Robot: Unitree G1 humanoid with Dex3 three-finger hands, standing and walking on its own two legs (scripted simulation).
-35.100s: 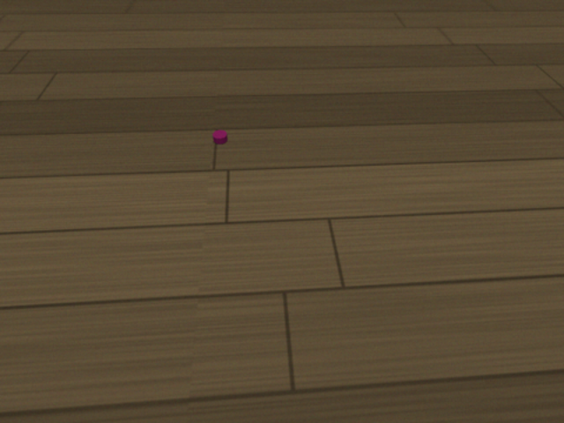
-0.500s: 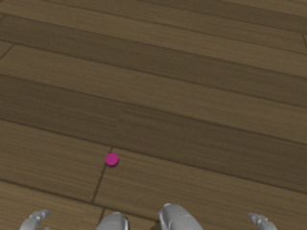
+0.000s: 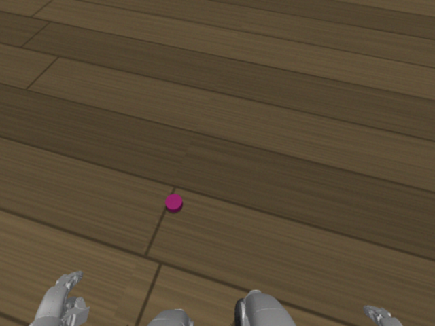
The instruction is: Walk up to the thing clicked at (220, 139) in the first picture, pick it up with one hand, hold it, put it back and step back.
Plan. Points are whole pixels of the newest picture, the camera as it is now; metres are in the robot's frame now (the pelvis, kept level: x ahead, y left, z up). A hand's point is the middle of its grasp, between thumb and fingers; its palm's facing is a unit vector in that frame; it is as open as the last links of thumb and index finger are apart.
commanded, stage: step back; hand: left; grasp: from above
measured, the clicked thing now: (174, 203) +0.63 +0.19 -0.73
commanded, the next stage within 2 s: none
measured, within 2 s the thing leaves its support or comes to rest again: neither
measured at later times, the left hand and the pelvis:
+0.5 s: hand out of the picture -0.09 +0.22 -0.13, palm faces -0.07 -0.91 -0.41, open 7.4 cm; pelvis -0.17 -0.04 +0.00, yaw -5 degrees
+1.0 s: hand out of the picture -0.21 +0.23 -0.14, palm faces +0.01 -0.93 -0.37, open 7.4 cm; pelvis -0.33 -0.04 +0.01, yaw +0 degrees
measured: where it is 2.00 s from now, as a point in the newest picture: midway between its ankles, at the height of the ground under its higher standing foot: outside the picture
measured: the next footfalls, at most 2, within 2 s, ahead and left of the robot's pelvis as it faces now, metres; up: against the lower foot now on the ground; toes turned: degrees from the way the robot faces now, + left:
right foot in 0.40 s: -0.14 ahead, -0.16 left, +0.00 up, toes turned -1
left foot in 0.78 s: -0.24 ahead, +0.09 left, +0.00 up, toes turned -2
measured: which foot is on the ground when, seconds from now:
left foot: down 0.00-0.44, up 0.46-0.76, down 0.78-1.00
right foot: down 0.00-0.02, up 0.04-0.38, down 0.40-0.80, up 0.82-1.00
